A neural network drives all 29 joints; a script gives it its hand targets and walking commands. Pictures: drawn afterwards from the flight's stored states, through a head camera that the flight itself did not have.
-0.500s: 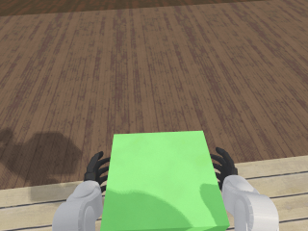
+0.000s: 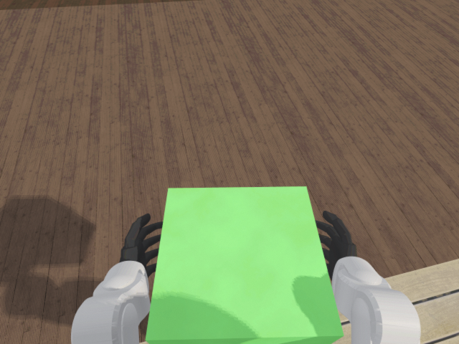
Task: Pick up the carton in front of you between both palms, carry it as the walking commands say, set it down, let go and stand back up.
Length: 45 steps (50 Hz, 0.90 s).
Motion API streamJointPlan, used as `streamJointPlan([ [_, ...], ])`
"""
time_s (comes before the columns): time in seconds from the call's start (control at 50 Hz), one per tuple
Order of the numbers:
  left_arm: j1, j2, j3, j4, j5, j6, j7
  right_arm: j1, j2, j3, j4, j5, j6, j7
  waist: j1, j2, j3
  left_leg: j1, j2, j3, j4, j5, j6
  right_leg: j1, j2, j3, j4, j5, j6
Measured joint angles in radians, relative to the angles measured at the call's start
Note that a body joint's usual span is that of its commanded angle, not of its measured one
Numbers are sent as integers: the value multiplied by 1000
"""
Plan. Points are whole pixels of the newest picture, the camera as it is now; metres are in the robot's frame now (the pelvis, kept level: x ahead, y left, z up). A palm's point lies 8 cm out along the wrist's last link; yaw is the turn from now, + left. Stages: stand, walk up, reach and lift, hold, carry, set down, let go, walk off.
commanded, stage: carry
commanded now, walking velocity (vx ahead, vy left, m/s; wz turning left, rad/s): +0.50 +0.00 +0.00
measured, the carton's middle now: (237, 282) +0.24 +0.00 +0.02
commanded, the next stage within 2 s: none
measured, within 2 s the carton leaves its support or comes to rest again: neither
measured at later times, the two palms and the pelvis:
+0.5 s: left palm (171, 87) +0.66 +0.13 +0.12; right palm (294, 83) +0.69 -0.17 +0.12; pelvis +0.32 -0.05 -0.01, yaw +3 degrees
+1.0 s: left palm (186, 24) +1.03 +0.12 +0.13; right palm (279, 27) +1.01 -0.18 +0.13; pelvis +0.66 -0.01 +0.02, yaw +0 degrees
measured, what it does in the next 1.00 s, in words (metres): climbs: right foot, then left foot 0.03 m higher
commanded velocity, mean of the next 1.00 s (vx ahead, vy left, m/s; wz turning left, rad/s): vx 0.50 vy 0.00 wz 0.00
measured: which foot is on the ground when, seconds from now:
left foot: down 0.00-0.36, up 0.38-0.78, down 0.80-1.00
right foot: up 0.00-0.32, down 0.34-0.82, up 0.84-1.00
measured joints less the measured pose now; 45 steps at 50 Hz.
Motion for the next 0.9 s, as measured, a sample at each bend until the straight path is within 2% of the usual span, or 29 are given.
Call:
streamJointPlan([
  [0.08,-5,0,-14,-21,-1,-19,0,3,0,-8,-38,6,-11,0,-4,13,-11,123,-3,-16,-111,-16,-15,-130,-22,-24,-173,99,9],
  [0.18,-60,1,7,-23,-3,-6,8,-64,-3,-23,-27,12,1,-2,5,9,-39,267,-11,-28,-180,-79,-45,-177,-32,-62,-445,217,16],
  [0.26,-170,9,57,25,-26,10,27,-181,-3,-60,32,23,14,-18,9,4,-43,363,-18,-37,-162,-176,-78,-164,-14,-91,-562,267,-14],
  [0.3,-248,28,77,82,-43,14,36,-256,-18,-76,80,32,22,-35,10,13,-40,399,-13,-48,-117,-244,-99,-136,3,-108,-589,244,-38],
  [0.34,-349,46,94,166,-60,10,45,-339,-50,-97,135,46,31,-52,31,30,-31,387,16,-63,37,-344,-108,-86,34,-134,-607,174,-55],
  [0.36,-401,50,102,218,-64,0,53,-386,-74,-109,175,55,30,-58,48,49,-18,325,44,-86,201,-349,-97,-98,44,-143,-550,125,-68],
  [0.38,-449,52,110,269,-68,-6,62,-428,-95,-121,217,63,29,-65,65,55,0,239,42,-141,392,-333,-87,-104,49,-146,-511,86,-81],
  [0.42,-519,53,136,339,-72,-10,76,-507,-109,-152,291,71,32,-77,82,51,42,64,10,-222,712,-292,-57,-77,53,-146,-521,87,-97],
  [0.44,-543,53,152,361,-75,-15,79,-544,-102,-172,318,71,32,-78,85,52,62,-15,4,-240,808,-261,-43,-58,58,-146,-537,78,-97],
  [0.48,-587,53,187,390,-80,-30,80,-609,-78,-214,356,57,24,-76,85,51,96,-149,6,-251,885,-201,-26,-13,67,-142,-583,58,-90],
  [0.62,-698,46,257,452,-66,-84,66,-719,-56,-271,418,11,-37,-58,76,33,124,-439,26,-227,793,-121,-32,134,81,-119,-694,-13,-82],
  [0.68,-703,36,262,446,-53,-87,60,-716,-53,-276,410,10,-42,-48,73,30,113,-469,23,-200,652,-87,-31,211,85,-104,-731,-59,-73],
  [0.74,-685,25,260,416,-42,-82,54,-692,-41,-275,379,7,-42,-40,68,25,99,-425,3,-159,423,-30,-21,298,84,-89,-760,-116,-50],
  [0.78,-666,22,257,391,-36,-75,48,-674,-32,-267,363,7,-42,-36,53,17,94,-350,-30,-119,261,-4,-5,344,74,-82,-724,-169,-28],
  [0.8,-653,27,257,379,-35,-70,42,-667,-25,-259,363,6,-44,-35,38,10,94,-299,-47,-103,206,-15,7,343,63,-78,-645,-196,-19],
  [0.82,-643,35,256,371,-36,-68,37,-660,-17,-250,364,2,-50,-38,21,-7,101,-283,-58,-92,232,-64,20,303,40,-66,-508,-183,-13],
  [0.84,-630,43,257,366,-43,-65,35,-656,-11,-240,369,-2,-53,-42,0,-11,110,-273,-63,-90,261,-107,29,238,45,-23,-326,-163,-9],
  [0.88,-605,42,259,354,-49,-58,35,-633,-4,-228,364,0,-48,-47,-32,-2,129,-229,-71,-98,256,-148,34,90,85,52,14,-154,-18],
  [0.9,-594,31,263,342,-47,-54,35,-618,-3,-224,353,6,-46,-50,-44,4,138,-200,-72,-104,233,-151,28,22,96,64,119,-141,-26],
])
